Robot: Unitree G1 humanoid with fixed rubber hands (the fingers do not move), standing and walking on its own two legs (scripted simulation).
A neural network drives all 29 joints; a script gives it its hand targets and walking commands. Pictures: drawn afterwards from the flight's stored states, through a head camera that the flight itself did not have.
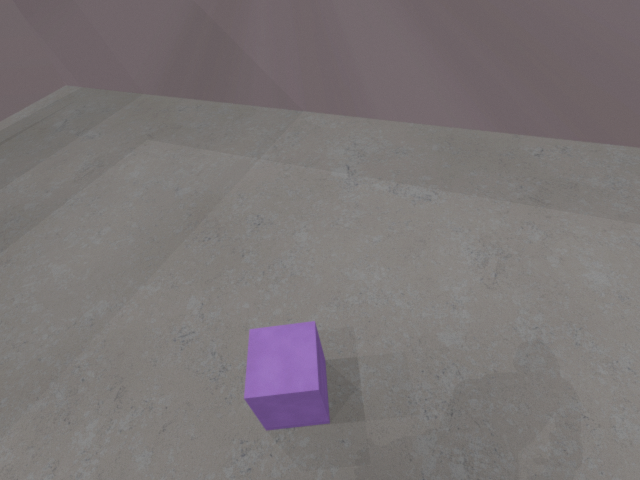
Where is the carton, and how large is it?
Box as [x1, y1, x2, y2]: [244, 321, 329, 429]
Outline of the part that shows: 314,321 255,328 249,330 244,398 265,429 329,422 325,362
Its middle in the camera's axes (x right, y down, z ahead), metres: -0.09 +0.41 +1.17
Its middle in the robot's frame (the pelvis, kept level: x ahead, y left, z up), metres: +0.56 +0.20 -0.63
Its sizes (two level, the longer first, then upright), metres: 0.210 0.200 0.250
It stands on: the floor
